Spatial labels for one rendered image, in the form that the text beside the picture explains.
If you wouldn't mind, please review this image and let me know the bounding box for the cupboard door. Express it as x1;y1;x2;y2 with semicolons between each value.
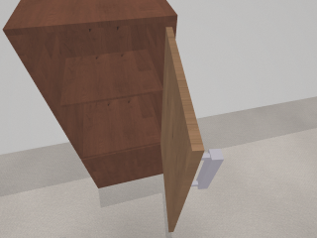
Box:
160;27;205;232

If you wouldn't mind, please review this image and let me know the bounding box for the handle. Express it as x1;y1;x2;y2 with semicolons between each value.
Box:
191;149;224;189

